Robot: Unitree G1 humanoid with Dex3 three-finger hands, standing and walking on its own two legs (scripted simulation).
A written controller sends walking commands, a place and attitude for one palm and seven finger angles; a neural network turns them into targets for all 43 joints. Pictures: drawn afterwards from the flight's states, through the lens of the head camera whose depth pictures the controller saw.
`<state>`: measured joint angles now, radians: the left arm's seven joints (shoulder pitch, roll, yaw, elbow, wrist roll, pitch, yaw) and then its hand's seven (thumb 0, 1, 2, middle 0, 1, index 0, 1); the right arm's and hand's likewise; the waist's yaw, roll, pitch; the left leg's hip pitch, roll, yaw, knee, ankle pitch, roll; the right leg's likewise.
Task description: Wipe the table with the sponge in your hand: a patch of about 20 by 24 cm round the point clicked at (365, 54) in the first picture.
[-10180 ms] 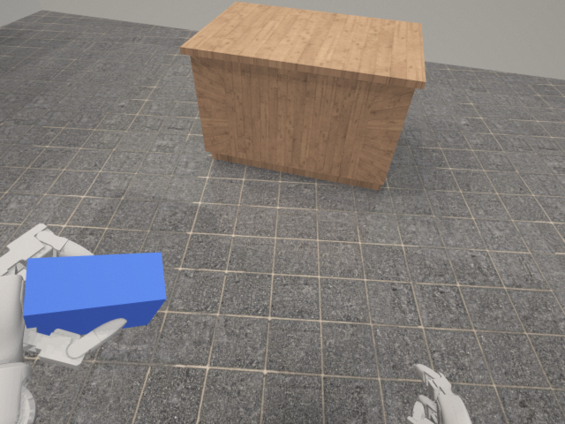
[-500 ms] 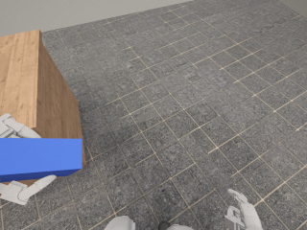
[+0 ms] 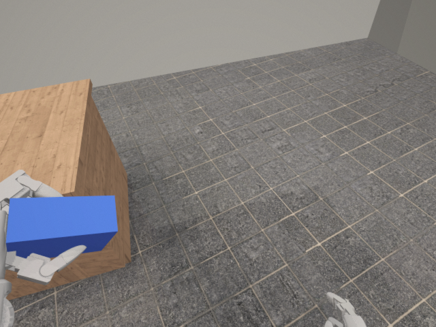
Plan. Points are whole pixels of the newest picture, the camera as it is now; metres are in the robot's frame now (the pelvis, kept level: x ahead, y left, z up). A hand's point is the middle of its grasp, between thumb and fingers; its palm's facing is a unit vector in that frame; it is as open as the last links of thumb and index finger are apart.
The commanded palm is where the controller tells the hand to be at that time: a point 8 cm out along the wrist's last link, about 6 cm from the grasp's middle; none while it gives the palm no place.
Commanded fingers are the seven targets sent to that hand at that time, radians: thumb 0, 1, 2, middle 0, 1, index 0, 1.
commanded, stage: take the last steps up to it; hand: left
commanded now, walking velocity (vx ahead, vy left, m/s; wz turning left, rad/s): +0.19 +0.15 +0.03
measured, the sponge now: (78, 227) +0.22 +0.22 +0.15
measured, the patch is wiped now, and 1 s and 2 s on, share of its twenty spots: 0.00 0.00 0.00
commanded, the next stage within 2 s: come to a stop and stand still in 0.52 s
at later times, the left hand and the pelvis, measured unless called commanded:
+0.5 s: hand (29, 189) +0.26 +0.30 +0.18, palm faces +0.39 -0.79 -0.46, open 9.9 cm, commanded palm +0.21 +0.34 +0.19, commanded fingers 0.00 0.10 1.30 -1.20 -1.60 -1.20 -1.60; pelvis +0.04 +0.06 +0.01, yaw -1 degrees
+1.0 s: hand (30, 166) +0.31 +0.34 +0.18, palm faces +0.32 -0.82 -0.47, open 9.9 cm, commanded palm +0.25 +0.38 +0.19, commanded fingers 0.00 0.10 1.30 -1.20 -1.60 -1.20 -1.60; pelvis +0.08 +0.10 +0.01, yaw -3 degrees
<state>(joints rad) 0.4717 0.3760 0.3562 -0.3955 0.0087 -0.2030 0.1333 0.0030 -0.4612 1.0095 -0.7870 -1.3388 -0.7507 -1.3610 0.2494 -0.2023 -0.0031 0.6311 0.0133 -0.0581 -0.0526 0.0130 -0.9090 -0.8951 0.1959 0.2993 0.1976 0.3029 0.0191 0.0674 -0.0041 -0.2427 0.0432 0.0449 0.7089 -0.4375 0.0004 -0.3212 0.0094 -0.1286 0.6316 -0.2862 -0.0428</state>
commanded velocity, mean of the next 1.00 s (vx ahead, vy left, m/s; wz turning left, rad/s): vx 0.06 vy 0.05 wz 0.00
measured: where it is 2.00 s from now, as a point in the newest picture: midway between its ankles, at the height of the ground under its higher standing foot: outside the picture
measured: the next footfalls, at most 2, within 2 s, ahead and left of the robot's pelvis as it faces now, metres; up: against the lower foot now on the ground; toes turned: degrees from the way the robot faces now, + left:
left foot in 0.38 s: +0.08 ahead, +0.19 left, +0.00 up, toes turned +7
left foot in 0.86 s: +0.15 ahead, +0.22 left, +0.00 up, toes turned +4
